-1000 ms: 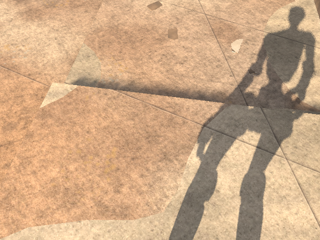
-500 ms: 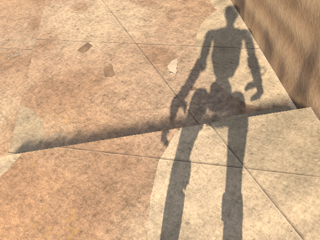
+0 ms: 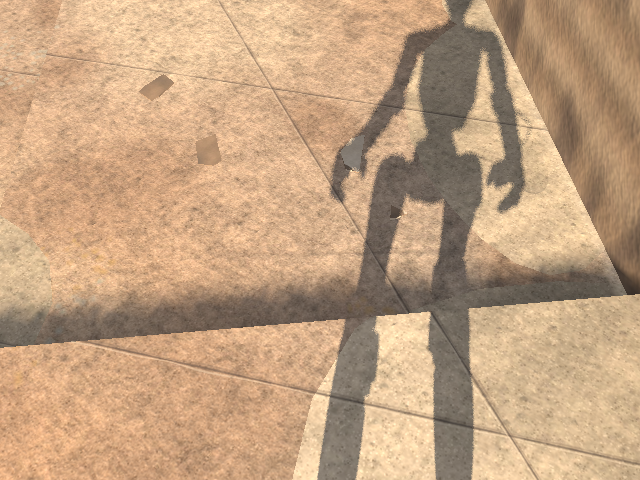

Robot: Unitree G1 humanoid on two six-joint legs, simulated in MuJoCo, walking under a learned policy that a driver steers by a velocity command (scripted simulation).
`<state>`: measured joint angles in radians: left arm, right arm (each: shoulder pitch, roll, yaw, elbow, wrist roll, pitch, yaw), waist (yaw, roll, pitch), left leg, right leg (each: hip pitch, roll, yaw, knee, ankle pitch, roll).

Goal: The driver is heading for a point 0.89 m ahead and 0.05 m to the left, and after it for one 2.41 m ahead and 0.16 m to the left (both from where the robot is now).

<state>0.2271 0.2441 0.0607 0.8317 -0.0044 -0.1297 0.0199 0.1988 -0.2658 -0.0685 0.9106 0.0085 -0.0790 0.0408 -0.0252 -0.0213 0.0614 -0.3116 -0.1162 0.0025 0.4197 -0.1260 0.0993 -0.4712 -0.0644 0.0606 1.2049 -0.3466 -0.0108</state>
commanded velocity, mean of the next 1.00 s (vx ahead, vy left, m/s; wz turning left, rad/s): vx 0.12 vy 0.00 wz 0.24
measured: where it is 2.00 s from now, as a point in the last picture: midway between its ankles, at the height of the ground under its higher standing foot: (339, 324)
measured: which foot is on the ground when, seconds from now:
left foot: down 0.00-0.30, up 0.32-0.56, down 0.58-1.00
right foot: up 0.00-0.26, down 0.28-1.00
